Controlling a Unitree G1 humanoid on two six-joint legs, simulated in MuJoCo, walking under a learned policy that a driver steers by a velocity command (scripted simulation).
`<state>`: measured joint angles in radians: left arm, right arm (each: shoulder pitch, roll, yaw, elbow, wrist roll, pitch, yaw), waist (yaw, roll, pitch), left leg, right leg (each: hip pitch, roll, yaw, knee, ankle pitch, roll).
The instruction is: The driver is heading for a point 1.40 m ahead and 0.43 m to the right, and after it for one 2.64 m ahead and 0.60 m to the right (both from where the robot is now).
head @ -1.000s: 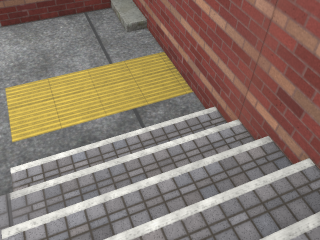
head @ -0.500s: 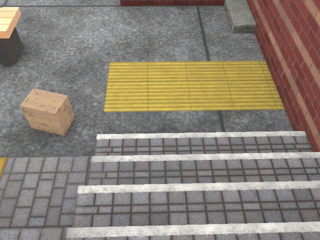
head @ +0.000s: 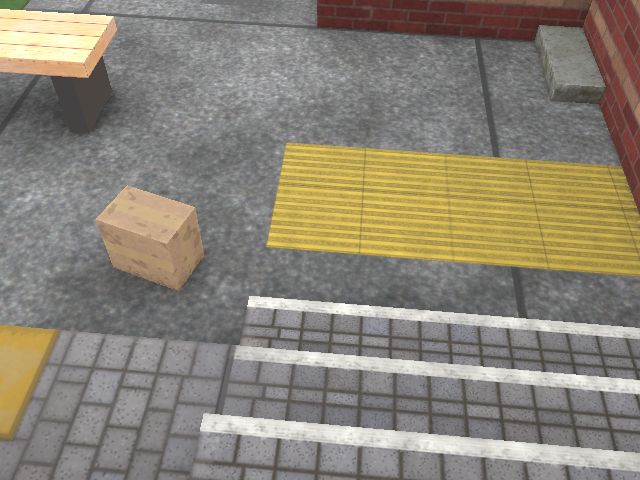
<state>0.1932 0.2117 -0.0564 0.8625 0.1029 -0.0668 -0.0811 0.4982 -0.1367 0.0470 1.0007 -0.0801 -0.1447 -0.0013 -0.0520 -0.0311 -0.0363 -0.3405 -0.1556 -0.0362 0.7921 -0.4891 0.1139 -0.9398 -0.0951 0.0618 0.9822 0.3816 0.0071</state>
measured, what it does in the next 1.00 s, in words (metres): goes down, turning right: right foot 0.15 m lower, then left foot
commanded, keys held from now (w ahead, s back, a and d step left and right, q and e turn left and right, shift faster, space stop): e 0.86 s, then no key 0.06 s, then w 0.08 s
